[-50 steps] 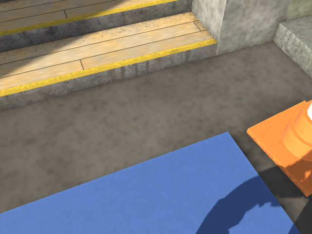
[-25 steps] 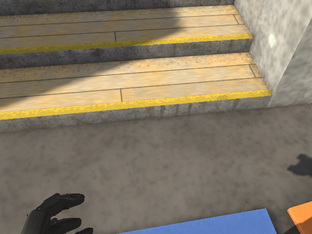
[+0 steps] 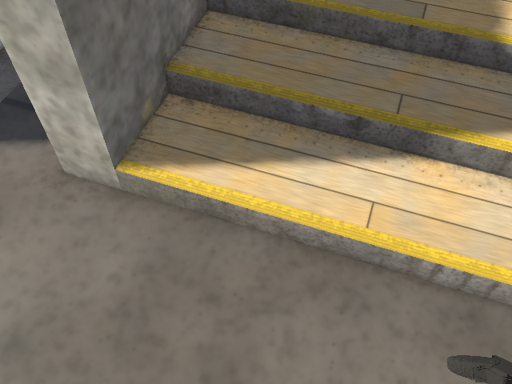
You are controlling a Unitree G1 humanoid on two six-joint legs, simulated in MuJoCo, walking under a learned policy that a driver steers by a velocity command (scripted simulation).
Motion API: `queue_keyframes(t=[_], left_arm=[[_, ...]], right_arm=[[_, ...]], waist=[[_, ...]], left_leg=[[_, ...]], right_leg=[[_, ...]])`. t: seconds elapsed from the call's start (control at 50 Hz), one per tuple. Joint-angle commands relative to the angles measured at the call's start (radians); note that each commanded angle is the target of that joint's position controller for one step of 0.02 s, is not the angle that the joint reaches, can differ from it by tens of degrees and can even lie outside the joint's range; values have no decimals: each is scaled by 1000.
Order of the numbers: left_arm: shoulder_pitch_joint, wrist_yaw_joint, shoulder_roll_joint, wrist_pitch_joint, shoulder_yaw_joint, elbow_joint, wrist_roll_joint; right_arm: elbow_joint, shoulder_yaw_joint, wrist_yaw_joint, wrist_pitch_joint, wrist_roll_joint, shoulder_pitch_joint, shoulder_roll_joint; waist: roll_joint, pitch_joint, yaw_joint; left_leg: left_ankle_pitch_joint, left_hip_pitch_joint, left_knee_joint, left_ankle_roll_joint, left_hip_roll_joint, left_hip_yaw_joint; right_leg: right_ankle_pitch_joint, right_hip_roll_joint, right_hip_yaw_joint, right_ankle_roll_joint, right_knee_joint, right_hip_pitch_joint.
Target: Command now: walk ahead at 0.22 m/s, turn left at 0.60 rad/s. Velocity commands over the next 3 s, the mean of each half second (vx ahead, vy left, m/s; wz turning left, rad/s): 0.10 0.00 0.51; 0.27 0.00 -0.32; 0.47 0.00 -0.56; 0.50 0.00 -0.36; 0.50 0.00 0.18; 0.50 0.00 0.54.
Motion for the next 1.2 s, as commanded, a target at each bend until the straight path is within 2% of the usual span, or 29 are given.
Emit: queue_keyframes(t=[0.02, 0.04, 0.06, 0.08, 0.1, 0.12, 0.14, 0.18, 0.24, 0.32, 0.42, 0.46, 0.48, 0.5, 0.52, 0.56, 0.58, 0.62, 0.68, 0.74, 0.78, 0.8, 0.82, 0.84, 0.9, 0.98, 1.06, 1.14, 1.2], left_arm=[[-122, 15, 180, -3, 40, -96, -26], [-48, 7, 104, -10, 16, -117, 17], [88, -14, 49, -22, -13, -139, 42], [9, -27, 153, -30, 5, -132, 24], [-72, -25, 162, -23, 6, -160, 4], [-89, -12, 140, -9, 2, -155, 15], [-94, -1, 146, 10, 4, -154, 25], [-90, 4, 126, 38, 0, -156, 28], [-102, 17, 80, 46, -19, -157, 36], [-137, 10, 106, 51, -12, -162, 27], [-151, -10, 85, 43, -20, -185, 23], [-113, -30, 54, 30, -25, -182, 23], [-106, -40, 43, 24, -34, -184, 40], [-205, -36, 126, 21, -21, -188, 54], [-274, -37, 66, 18, -37, -211, 66], [-237, -46, 72, 20, -33, -201, 40], [-208, -47, 99, 22, -28, -198, 21], [-177, -34, 151, 35, -13, -201, 14], [-115, -14, 149, 49, -1, -202, 7], [-118, -8, 108, 55, -4, -221, -6], [-165, -8, 64, 46, -11, -261, -15], [-185, -9, 51, 37, -12, -284, -22], [-212, -10, 94, 32, -2, -307, -17], [-200, -14, 115, 27, 8, -301, -17], [-188, -33, 96, 19, 15, -274, -11], [-192, -50, 79, 22, 16, -264, -10], [-282, -75, 33, 16, -8, -294, -2], [-319, -92, 59, 32, 0, -313, -15], [-213, -88, 107, 33, 27, -292, 1]], right_arm=[[-10, -86, -9, -5, -5, 292, -190], [-16, -102, -36, 1, -2, 312, -276], [-80, -89, -41, -8, -31, 209, -325], [-96, -70, -27, -7, -22, 216, -237], [-93, -60, -23, -8, -10, 170, -205], [-84, -55, -24, -3, 7, 138, -179], [-89, -48, -29, 3, 11, 107, -161], [-94, -50, -38, 12, -14, 58, -174], [-80, -60, -62, 23, -16, 66, -196], [-93, -56, -87, 44, -8, 37, -189], [-95, -38, -85, 56, -23, 41, -130], [-85, -17, -83, 55, -20, 33, -84], [-63, 5, -86, 49, -16, 84, -20], [-62, 2, -82, 44, -26, 193, -25], [-48, -8, -80, 35, -43, 180, -75], [-53, -19, -81, 38, -47, 61, -101], [-65, -20, -77, 46, -47, 17, -93], [-73, -21, -67, 39, -31, -6, -84], [-64, -23, -57, -16, -12, 4, -68], [-42, -24, -51, -61, -8, 74, -36], [-12, -52, -55, -69, -16, 170, -104], [9, -69, -55, -71, -18, 249, -155], [24, -77, -56, -73, -18, 261, -174], [29, -68, -62, -78, -13, 268, -143], [48, -56, -71, -83, -8, 242, -118], [80, -54, -78, -89, -21, 225, -129], [114, -64, -85, -77, 5, 230, -170], [135, -80, -83, -65, 25, 248, -205], [141, -87, -78, -41, 31, 245, -236]], waist=[[-109, -182, -219], [106, -244, -182], [298, -410, -63], [124, -495, -152], [63, -383, -138], [-39, -278, -106], [-33, -231, -86], [2, -193, -43], [32, -241, -45], [35, -255, -53], [112, -256, -84], [119, -260, -58], [65, -204, -66], [-205, -152, -211], [-254, -133, -202], [-165, -151, -143], [-161, -126, -120], [-182, -43, -102], [-212, -2, -81], [-175, -39, -121], [-24, -60, -151], [117, -49, -166], [168, 8, -167], [93, 15, -159], [27, 10, -145], [36, -5, -133], [50, 11, -164], [25, 55, -163], [18, -4, -95]], left_leg=[[50, 401, -150, 85, -89, 33], [492, 636, -128, 156, 83, -185], [725, 897, -132, 411, 334, -650], [611, 850, -201, 391, 299, -620], [490, 754, -211, 334, 251, -506], [405, 614, -233, 277, 202, -434], [362, 504, -254, 253, 180, -397], [340, 339, -288, 229, 132, -356], [461, 307, -263, 232, 105, -321], [225, 265, -241, 203, 67, -349], [185, 312, -160, 183, 86, -402], [193, 292, -98, 149, 65, -378], [103, 263, -59, 69, 9, -329], [-184, 256, -20, 2, -98, -207], [-299, 298, -30, -45, -87, -181], [-206, 414, -101, -50, -78, -153], [-217, 427, -111, -50, -87, -134], [-281, 385, -87, -53, -109, -77], [-286, 293, -62, -47, -97, -45], [-317, 390, -179, -10, -66, -58], [-437, 562, -276, 52, 38, -210], [-559, 644, -398, 133, 180, -431], [-534, 645, -445, 216, 330, -587], [-501, 653, -446, 231, 347, -581], [-278, 691, -466, 164, 267, -351], [-61, 617, -468, 119, 200, -112], [-90, 485, -428, 63, 163, 61], [-128, 528, -384, 39, 229, 94], [217, 608, -163, 15, 241, 135]], right_leg=[[965, -177, 50, -71, 404, -102], [335, -84, 45, -19, 721, -338], [-319, 84, 180, 36, 1068, -670], [-234, 33, 337, 21, 1081, -688], [-159, -1, 327, 10, 1041, -713], [-103, -32, 313, 20, 959, -712], [-67, -52, 315, 28, 890, -675], [-33, -43, 297, 36, 759, -567], [27, -7, 289, 62, 631, -513], [173, 12, 312, 76, 595, -486], [129, -5, 301, 52, 442, -434], [229, -16, 277, 15, 249, -303], [426, -74, 358, -42, 43, -253], [680, -185, 508, -138, 40, -294], [636, -238, 568, -218, -17, -364], [259, -151, 526, -156, -41, -389], [63, -131, 528, -135, -72, -407], [-229, -128, 572, -138, -146, -443], [-238, -161, 662, -185, -158, -366], [-170, -108, 661, -175, -72, -351], [-99, 11, 502, -119, 124, -533], [-52, 76, 376, -81, 327, -672], [-105, 14, 351, -66, 505, -814], [-87, -27, 382, -66, 612, -867], [96, -69, 393, -45, 659, -913], [302, -74, 357, 9, 611, -849], [542, -75, 284, 8, 310, -644], [502, -80, 281, -42, 206, -608], [345, -29, 215, -99, 174, -477]])
Next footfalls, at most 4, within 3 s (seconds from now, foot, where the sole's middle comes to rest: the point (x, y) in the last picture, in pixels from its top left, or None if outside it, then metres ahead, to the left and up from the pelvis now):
0.02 left None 0.17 0.10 -0.76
0.46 right None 0.18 -0.13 -0.76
1.24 right None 0.46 -0.23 -0.83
1.70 left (334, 286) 0.75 -0.14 -0.83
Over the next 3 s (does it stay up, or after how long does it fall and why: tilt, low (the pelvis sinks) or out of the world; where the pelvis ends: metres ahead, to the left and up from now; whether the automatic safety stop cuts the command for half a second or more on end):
stays up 1.26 -0.52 0.16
